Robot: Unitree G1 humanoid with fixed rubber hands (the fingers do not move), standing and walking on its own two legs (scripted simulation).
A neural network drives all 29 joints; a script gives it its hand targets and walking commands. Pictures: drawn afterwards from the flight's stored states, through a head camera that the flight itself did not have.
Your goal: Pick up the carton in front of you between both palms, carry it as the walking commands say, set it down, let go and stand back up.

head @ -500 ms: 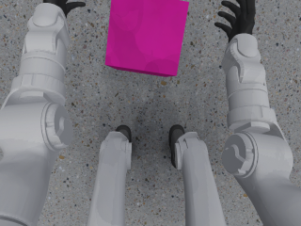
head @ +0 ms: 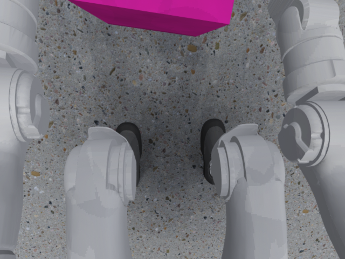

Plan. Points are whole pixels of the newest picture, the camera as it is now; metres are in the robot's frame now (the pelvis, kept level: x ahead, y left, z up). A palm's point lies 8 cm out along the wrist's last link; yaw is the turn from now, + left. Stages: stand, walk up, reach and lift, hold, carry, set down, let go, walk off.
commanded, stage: reach and lift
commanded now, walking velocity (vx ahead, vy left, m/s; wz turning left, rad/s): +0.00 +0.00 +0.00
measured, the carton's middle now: out of the picture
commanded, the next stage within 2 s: none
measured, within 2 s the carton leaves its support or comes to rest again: leaves its support in 0.88 s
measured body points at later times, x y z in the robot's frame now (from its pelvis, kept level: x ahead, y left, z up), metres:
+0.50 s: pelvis +0.00 +0.00 -0.01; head +0.39 +0.03 +0.20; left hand +0.60 +0.19 -0.19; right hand +0.58 -0.12 -0.19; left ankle +0.10 +0.12 -0.35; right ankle +0.12 -0.14 -0.35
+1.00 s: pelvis +0.01 +0.00 +0.00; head +0.36 +0.05 +0.27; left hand +0.58 +0.19 -0.14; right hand +0.57 -0.11 -0.13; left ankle +0.10 +0.12 -0.35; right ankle +0.12 -0.14 -0.35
